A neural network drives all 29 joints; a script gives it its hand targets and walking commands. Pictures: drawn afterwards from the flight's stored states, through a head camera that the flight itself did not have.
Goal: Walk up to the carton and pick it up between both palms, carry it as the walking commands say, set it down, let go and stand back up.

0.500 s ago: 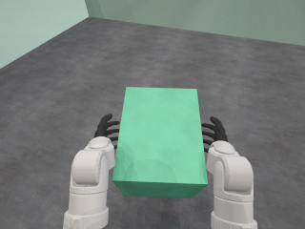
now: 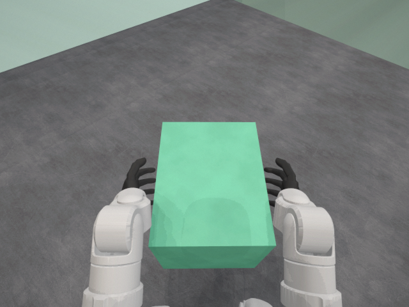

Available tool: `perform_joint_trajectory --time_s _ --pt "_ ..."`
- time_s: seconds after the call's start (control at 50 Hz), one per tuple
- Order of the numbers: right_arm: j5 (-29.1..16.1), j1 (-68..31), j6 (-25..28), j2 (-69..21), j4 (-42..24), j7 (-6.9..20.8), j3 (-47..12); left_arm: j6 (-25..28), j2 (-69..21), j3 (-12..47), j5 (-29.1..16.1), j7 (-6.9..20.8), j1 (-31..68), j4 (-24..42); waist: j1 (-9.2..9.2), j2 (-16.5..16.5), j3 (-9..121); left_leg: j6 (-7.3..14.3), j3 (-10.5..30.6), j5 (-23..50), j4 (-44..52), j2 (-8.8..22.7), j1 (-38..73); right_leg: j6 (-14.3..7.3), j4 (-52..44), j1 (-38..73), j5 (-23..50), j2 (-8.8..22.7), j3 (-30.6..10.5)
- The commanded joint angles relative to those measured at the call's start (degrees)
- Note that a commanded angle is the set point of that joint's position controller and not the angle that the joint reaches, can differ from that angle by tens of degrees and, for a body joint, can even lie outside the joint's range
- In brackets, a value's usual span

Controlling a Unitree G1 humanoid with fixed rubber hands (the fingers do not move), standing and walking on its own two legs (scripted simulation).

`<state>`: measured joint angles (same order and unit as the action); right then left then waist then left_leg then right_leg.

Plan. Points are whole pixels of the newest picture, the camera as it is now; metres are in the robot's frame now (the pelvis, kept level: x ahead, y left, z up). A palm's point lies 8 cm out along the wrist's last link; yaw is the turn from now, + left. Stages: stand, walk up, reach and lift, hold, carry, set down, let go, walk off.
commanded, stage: carry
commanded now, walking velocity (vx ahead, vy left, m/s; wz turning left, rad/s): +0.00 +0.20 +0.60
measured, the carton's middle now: (209, 196) +0.34 +0.01 +0.00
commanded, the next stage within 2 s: none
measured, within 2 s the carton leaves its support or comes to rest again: neither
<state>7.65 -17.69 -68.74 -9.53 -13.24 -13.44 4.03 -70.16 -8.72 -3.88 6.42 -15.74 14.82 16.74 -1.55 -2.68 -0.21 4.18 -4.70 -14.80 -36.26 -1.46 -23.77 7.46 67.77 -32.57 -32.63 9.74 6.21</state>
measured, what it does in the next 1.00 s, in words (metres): steps to the left, turning left: right foot, then left foot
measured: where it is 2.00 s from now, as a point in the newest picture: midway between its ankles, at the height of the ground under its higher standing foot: outside the picture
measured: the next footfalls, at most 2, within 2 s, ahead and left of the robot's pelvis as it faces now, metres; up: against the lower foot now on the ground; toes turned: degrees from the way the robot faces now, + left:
right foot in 0.30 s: +0.01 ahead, -0.04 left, +0.00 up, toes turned +1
left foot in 0.60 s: -0.05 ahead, +0.38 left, +0.00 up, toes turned +26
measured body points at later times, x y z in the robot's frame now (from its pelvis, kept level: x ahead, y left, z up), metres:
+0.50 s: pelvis -0.05 +0.14 +0.01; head -0.06 +0.13 +0.46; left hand +0.19 +0.35 +0.11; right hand +0.27 +0.08 +0.12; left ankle -0.06 +0.30 -0.67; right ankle -0.03 -0.04 -0.72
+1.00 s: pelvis -0.15 +0.28 +0.00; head -0.13 +0.26 +0.45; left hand +0.03 +0.56 +0.10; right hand +0.18 +0.32 +0.09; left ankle -0.12 +0.36 -0.69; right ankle -0.08 +0.21 -0.72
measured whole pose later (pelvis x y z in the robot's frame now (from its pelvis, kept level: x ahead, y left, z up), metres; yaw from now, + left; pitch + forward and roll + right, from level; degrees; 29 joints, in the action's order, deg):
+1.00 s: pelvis -0.15 +0.28 +0.00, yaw +35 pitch +2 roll +0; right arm 7.8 -15.8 -68.3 -9.0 -16.9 -14.8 4.0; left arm -68.0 -9.4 -4.6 5.8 -14.4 17.4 13.5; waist 0.5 3.4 2.7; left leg 2.7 -1.7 -18.5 -46.2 -8.0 -31.7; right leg -2.0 36.8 -21.7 -16.7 4.4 10.4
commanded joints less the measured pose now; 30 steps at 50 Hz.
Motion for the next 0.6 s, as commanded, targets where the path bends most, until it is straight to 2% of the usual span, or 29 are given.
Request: perform_joint_trajectory --time_s 0.0,0.08,0.12,0.16,0.2,0.22,0.24,0.26,0.28,0.3,0.32,0.34,0.36,0.38,0.4,0.42,0.46,0.52,0.54,0.56,0.58 --pt "-19.5 -17.2 3.2 -61.1 -8.5 13.3 -29.1 4.3 -64.5 36.8 -23.6 15.1 28.2 10.5 2.61 11.6 25.6 7.4 16.3 32.0 10.9 14.2 21.3 -1.6 -3.3 -2.6 2.1 -2.3 -2.3" --pt "-18.9 -13.2 2.6 -59.5 -8.3 12.9 -30.1 3.9 -62.4 34.4 -21.7 14.8 21.1 7.5 2.80 8.7 26.5 9.2 20.9 35.3 11.9 14.6 21.4 -3.4 -12.1 1.1 4.1 -4.3 -3.0" --pt "-19.3 -14.2 2.1 -58.8 -9.2 12.9 -31.0 3.6 -61.7 32.9 -20.9 14.7 19.4 6.1 2.74 7.6 25.8 8.9 22.8 35.6 13.1 14.0 20.1 -4.1 -15.6 3.5 4.0 -5.3 -2.8" --pt "-19.8 -15.2 1.5 -58.3 -9.8 12.8 -31.8 3.3 -61.3 31.6 -20.2 14.6 18.2 4.9 2.72 6.6 25.0 7.5 24.8 34.5 15.0 13.1 19.0 -4.6 -19.1 5.7 3.7 -6.3 -2.7" --pt "-20.3 -16.1 0.9 -58.2 -10.0 12.8 -32.4 3.0 -61.1 30.4 -19.7 14.5 17.4 4.1 2.64 6.1 24.4 4.7 25.6 32.8 17.4 11.4 18.0 -5.1 -23.7 8.9 3.5 -7.1 -2.1" --pt "-20.5 -16.4 0.6 -58.2 -10.1 12.8 -32.7 2.9 -60.9 29.9 -19.5 14.5 17.1 3.8 2.57 6.6 24.2 2.3 24.8 32.3 18.9 10.0 17.2 -5.4 -27.5 11.8 3.7 -7.3 -1.1" --pt "-20.7 -16.6 0.4 -58.3 -10.2 12.7 -32.9 2.8 -60.8 29.4 -19.3 14.4 17.0 3.7 2.45 7.4 24.2 -1.1 23.3 32.3 20.3 8.4 15.4 -5.9 -32.5 16.5 4.4 -7.1 0.1" --pt "-20.9 -17.0 0.2 -58.4 -10.1 12.7 -33.1 2.7 -60.8 28.8 -19.0 14.3 16.5 3.4 1.77 8.9 24.2 -6.7 20.0 33.4 20.5 6.0 10.3 -6.9 -39.9 25.3 5.4 -5.5 0.9" --pt "-21.0 -17.4 -0.1 -58.4 -10.1 12.7 -33.4 2.7 -60.6 28.0 -18.5 14.3 15.6 3.1 0.21 8.3 24.9 -13.2 14.5 30.5 16.8 3.0 1.9 -9.1 -49.6 38.5 9.4 -0.2 -0.1" --pt "-21.3 -17.0 -0.6 -58.7 -10.0 12.9 -34.1 2.9 -60.7 27.6 -18.0 14.2 15.7 2.9 -1.15 -12.5 26.0 -17.3 5.7 0.7 -8.5 -5.1 -7.4 -18.4 -58.5 44.5 12.8 19.9 -17.6" --pt "-21.1 -21.3 -0.8 -57.9 -10.8 13.1 -34.8 2.8 -62.0 27.2 -17.3 14.3 14.0 -0.1 0.89 -23.0 16.6 -10.1 7.6 -14.6 -27.3 0.1 -16.1 -22.2 -56.4 31.0 24.2 31.2 -24.7" --pt "-21.9 -21.9 -0.2 -60.4 -9.8 13.3 -34.7 3.0 -62.9 28.6 -18.7 14.6 17.7 2.9 1.86 -10.1 15.0 -6.4 11.4 -10.5 -32.7 3.5 -16.0 -19.6 -53.4 28.6 29.4 27.2 -18.6" --pt "-22.2 -22.7 0.2 -60.6 -9.2 13.3 -34.3 3.0 -63.2 29.1 -18.9 14.8 20.2 3.2 2.16 -2.9 14.7 -5.8 11.3 -6.7 -33.3 4.6 -14.3 -16.1 -50.1 26.7 27.3 21.3 -10.1" --pt "-21.9 -22.0 0.3 -60.1 -8.4 13.2 -33.6 2.9 -62.3 29.4 -19.1 14.8 21.7 3.8 2.35 -2.2 13.6 -6.0 8.6 -4.3 -32.1 4.5 -14.6 -13.8 -47.9 27.0 29.6 17.8 -5.5" --pt "-21.7 -20.7 0.4 -59.8 -8.1 13.1 -32.9 2.9 -61.2 29.8 -19.4 14.7 23.0 5.4 2.65 -3.4 13.1 -6.7 5.7 -4.5 -27.1 4.2 -13.7 -12.0 -45.1 27.5 35.1 15.4 -1.5" --pt "-22.0 -21.3 0.4 -60.0 -8.3 12.9 -32.7 2.7 -60.0 29.6 -19.3 14.4 23.8 6.4 2.51 -6.1 13.1 -7.3 2.5 -7.1 -21.7 3.0 -10.8 -10.8 -43.0 26.6 41.9 14.4 1.0" --pt "-21.8 -20.9 -0.3 -59.8 -7.1 12.3 -32.4 2.2 -57.7 28.2 -18.4 13.9 22.6 5.9 2.08 -10.3 14.5 -7.3 -1.6 -10.0 -13.2 1.6 -4.1 -9.1 -41.4 25.3 50.9 14.8 3.5" --pt "-21.0 -18.8 -1.6 -58.4 -4.9 12.2 -31.3 1.4 -56.0 27.1 -16.8 13.2 19.1 3.2 1.65 -14.5 16.1 -7.3 -5.7 -7.3 -3.9 0.0 1.0 -6.1 -37.9 27.1 49.4 15.7 4.8" --pt "-20.7 -18.1 -2.0 -58.3 -4.0 12.3 -30.9 1.1 -55.9 27.0 -16.5 13.0 18.7 2.2 2.32 -14.0 16.7 -7.0 -7.1 -3.4 2.8 -0.9 4.1 -4.7 -34.5 27.1 46.5 15.0 6.1" --pt "-20.4 -17.3 -2.2 -57.7 -2.7 12.4 -30.2 0.8 -56.2 26.8 -16.0 12.9 18.2 1.3 3.03 -7.6 19.1 -6.5 -5.7 1.0 9.2 -2.1 11.3 -2.8 -26.2 24.4 39.9 12.3 7.8" --pt "-20.1 -16.9 -2.3 -57.8 -1.8 12.5 -29.5 0.6 -55.7 26.6 -15.7 12.9 19.1 0.9 3.82 2.8 19.0 -4.8 3.6 15.0 11.3 3.8 18.9 -0.1 -15.3 14.1 23.8 8.9 7.7"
